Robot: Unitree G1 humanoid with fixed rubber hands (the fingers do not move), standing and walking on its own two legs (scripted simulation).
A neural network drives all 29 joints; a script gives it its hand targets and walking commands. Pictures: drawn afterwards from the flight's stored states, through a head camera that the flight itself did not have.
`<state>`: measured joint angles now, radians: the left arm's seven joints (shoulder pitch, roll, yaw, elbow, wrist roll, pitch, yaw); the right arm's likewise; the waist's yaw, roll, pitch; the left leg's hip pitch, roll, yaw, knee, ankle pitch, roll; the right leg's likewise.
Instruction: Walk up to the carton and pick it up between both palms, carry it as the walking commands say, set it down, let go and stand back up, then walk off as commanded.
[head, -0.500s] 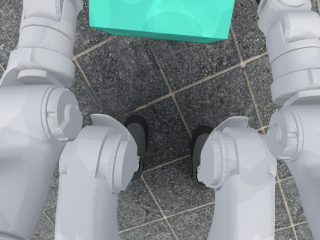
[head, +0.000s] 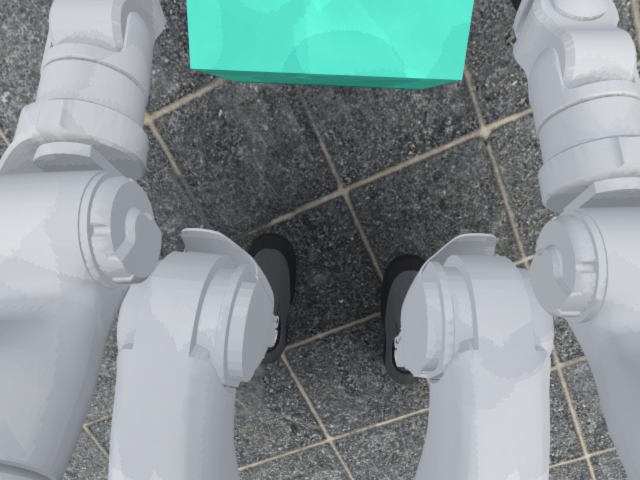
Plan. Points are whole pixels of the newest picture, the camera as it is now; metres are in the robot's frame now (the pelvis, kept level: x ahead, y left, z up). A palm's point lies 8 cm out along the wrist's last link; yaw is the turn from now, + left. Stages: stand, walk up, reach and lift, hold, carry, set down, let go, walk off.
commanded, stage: set down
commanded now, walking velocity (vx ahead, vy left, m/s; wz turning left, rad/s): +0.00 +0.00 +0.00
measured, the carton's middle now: out of the picture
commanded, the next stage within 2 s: let go in 2.00 s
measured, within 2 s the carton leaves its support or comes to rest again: neither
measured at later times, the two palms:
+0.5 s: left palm out of the picture +0.55 +0.17 -0.19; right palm out of the picture +0.54 -0.21 -0.20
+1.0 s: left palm out of the picture +0.57 +0.18 -0.11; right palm out of the picture +0.55 -0.22 -0.11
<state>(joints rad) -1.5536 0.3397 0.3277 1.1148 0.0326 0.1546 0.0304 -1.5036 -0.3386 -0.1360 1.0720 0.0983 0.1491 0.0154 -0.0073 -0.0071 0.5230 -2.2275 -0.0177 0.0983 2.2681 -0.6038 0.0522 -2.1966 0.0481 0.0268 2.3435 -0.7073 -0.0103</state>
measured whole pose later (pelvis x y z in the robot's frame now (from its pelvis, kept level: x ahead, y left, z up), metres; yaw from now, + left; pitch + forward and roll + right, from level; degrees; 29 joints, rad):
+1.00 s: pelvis +0.00 +0.00 +0.03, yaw +0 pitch +32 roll +2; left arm -1.45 0.40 0.24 0.75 -0.13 0.36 0.12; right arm -1.39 -0.47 -0.14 0.66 0.21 0.35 -0.13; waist -0.01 -0.01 0.53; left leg -2.13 -0.02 0.09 2.18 -0.60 0.05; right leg -2.10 0.05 0.02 2.24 -0.70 -0.01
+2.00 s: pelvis -0.01 +0.00 +0.28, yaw -3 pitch +30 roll +0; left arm -1.47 0.48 0.24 0.60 -0.13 0.51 0.09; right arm -1.42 -0.53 -0.14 0.57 0.21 0.53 -0.07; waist -0.01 -0.01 0.52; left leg -1.44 -0.03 0.01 1.26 -0.34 0.03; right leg -1.42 0.06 0.03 1.29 -0.39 0.00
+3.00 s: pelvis +0.06 -0.01 +0.40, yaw -3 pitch +1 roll +0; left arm 0.21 0.24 0.10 0.32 -0.08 0.14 -0.05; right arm 0.17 -0.18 -0.08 0.38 0.00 0.15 0.07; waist -0.01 -0.01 0.16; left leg -0.43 -0.02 -0.01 0.68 -0.28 0.02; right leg -0.40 0.05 0.03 0.69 -0.31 -0.01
